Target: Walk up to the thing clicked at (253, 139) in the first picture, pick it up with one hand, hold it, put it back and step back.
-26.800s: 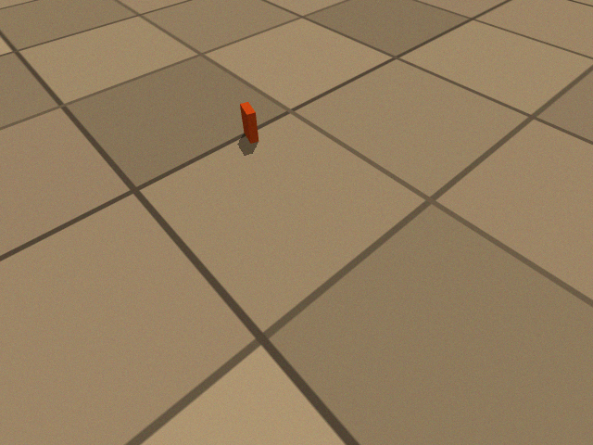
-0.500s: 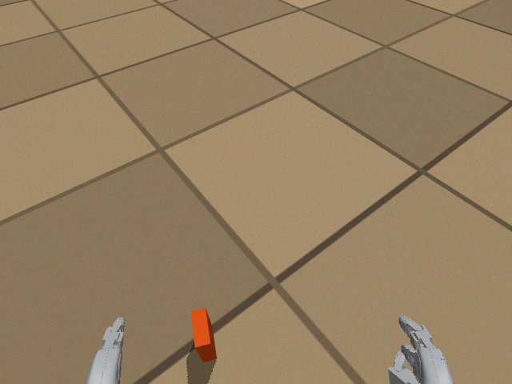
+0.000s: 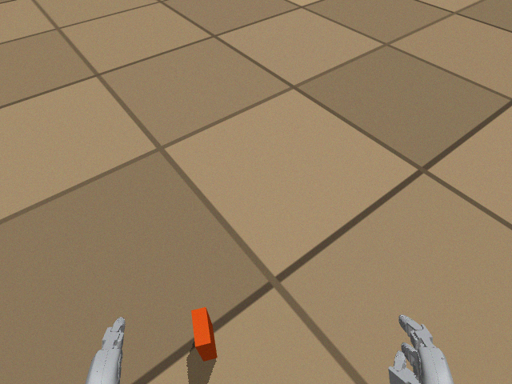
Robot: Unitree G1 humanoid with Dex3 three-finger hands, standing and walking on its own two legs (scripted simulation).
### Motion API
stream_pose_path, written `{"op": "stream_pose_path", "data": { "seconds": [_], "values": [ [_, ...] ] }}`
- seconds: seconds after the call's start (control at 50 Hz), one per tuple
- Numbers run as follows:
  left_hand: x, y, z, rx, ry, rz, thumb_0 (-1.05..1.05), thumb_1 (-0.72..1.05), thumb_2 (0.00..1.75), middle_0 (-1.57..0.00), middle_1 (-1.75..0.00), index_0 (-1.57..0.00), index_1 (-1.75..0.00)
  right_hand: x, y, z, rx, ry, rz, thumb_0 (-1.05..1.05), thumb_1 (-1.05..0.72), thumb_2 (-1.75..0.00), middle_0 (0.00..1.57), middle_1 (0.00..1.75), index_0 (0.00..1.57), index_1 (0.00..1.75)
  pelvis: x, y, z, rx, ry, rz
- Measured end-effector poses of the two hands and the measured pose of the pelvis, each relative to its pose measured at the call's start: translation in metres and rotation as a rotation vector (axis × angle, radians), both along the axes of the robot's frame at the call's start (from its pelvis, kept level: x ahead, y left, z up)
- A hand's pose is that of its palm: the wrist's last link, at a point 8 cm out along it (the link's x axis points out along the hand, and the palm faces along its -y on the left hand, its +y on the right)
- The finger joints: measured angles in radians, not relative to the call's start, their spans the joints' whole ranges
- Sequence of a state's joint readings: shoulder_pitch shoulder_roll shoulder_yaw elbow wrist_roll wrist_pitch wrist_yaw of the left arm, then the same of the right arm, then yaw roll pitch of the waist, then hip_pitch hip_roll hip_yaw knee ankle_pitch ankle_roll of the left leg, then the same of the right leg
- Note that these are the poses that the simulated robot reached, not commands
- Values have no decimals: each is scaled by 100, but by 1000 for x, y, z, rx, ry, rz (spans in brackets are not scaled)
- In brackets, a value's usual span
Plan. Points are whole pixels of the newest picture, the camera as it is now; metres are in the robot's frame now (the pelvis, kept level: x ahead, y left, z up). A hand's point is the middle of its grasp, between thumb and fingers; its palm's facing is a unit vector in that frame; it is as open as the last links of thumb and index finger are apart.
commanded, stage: stand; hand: left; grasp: from the side
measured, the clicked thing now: (204, 335) +0.39 +0.19 -0.64
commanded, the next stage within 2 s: none
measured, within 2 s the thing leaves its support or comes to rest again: neither
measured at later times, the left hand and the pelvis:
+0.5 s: hand out of the picture +0.11 +0.24 -0.11, palm faces -0.01 -0.94 -0.35, open 8.0 cm; pelvis +0.00 +0.00 +0.03, yaw +0 degrees
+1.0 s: hand out of the picture +0.03 +0.26 -0.11, palm faces +0.00 -0.94 -0.35, open 7.4 cm; pelvis -0.02 +0.01 +0.05, yaw +1 degrees
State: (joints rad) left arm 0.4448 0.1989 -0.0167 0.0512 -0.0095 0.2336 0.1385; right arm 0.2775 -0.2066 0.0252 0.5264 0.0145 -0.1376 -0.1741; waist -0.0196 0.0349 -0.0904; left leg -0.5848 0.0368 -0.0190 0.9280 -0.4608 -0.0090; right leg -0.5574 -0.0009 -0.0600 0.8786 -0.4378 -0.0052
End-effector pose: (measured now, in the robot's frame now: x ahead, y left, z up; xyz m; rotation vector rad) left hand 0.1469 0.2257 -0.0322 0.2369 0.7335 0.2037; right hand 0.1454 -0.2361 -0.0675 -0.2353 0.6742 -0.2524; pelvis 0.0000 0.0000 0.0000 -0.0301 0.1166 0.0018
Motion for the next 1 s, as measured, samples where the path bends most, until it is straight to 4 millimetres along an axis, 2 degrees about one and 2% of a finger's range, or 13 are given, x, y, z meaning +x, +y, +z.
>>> {"op": "stream_pose_path", "data": {
  "seconds": [0.1,0.2,0.28,0.4,0.48,0.58,0.7,0.84,1.0],
  "values": [
    [2,1,0,2,-4,1,-1,-39,20,-12,-17,-12,-17,2,0,0,-2,0,1,1,-90,-89,20,30,20,30,1,0,0,0,1,0],
    [3,0,0,1,-4,0,-1,-12,48,-17,-24,-17,-24,3,0,1,0,-2,1,1,-90,-89,20,30,20,30,2,0,0,0,2,0],
    [3,11,-19,43,41,-93,-1,16,67,-19,-28,-19,-28,-2,-6,-13,-38,165,123,1,-90,-89,20,30,20,30,-1,-1,6,20,-51,3],
    [-19,39,-37,43,174,-73,0,58,83,-20,-30,-20,-30,-26,-26,-14,-23,325,103,1,-90,-89,20,30,20,30,-1,0,17,31,-90,3],
    [-40,55,-42,51,262,-36,0,75,87,-20,-30,-20,-30,-43,-37,-12,-29,385,61,1,-90,-89,20,30,20,30,2,4,24,29,-112,2],
    [-62,67,-43,53,343,4,1,85,89,-20,-30,-20,-30,-61,-39,-10,-25,444,28,1,-90,-89,20,30,20,30,2,9,32,28,-140,3],
    [-81,73,-42,39,403,33,1,89,90,-20,-30,-20,-30,-75,-30,-8,-1,493,21,1,-90,-89,20,30,20,30,-2,14,42,28,-167,5],
    [-100,75,-38,30,456,50,1,90,90,-20,-30,-20,-30,-85,-22,-9,26,521,23,1,-90,-89,20,30,20,30,-10,16,49,32,-185,7],
    [-121,77,-36,38,509,70,1,90,90,-20,-30,-20,-30,-94,-27,-9,35,549,14,0,-90,-89,20,30,20,30,-16,14,53,35,-190,10]
  ]
}}
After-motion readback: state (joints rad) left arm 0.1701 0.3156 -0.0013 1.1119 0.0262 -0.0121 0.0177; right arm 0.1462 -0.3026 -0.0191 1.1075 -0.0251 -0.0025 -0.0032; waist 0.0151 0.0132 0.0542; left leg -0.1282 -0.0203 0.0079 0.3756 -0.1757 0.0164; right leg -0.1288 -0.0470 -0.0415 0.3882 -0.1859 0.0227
